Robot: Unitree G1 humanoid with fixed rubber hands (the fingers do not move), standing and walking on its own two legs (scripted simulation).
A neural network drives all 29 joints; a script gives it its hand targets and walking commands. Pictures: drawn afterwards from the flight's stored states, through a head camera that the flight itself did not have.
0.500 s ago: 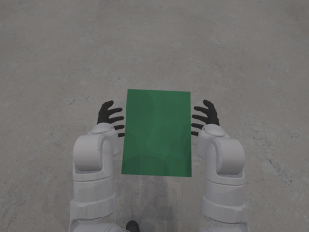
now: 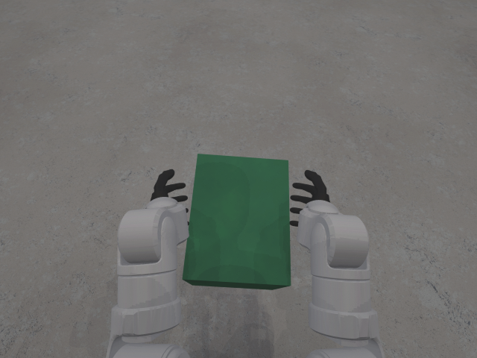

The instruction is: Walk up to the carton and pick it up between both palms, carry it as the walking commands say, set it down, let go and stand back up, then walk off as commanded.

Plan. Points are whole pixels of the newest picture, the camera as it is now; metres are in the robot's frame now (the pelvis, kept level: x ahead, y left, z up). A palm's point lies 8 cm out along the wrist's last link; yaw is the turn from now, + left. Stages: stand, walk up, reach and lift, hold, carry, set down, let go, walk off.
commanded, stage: carry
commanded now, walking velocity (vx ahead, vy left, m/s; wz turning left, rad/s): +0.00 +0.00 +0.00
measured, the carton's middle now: (237, 226) +0.36 +0.01 -0.01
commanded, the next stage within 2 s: hold in 1.88 s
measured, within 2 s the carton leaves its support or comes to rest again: neither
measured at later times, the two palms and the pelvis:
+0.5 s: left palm (169, 262) +0.24 +0.10 +0.10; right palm (346, 265) +0.24 -0.14 +0.10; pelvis -0.05 -0.01 +0.00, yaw -1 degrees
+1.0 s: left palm (157, 284) +0.23 +0.12 +0.06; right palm (335, 285) +0.23 -0.13 +0.06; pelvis -0.08 -0.01 -0.01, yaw -1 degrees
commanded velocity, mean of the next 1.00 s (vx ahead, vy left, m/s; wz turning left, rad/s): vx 0.00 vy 0.00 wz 0.00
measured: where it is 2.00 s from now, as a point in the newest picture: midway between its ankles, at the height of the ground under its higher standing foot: outside the picture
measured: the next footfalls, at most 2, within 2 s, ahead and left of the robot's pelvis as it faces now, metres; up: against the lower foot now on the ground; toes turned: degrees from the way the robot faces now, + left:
none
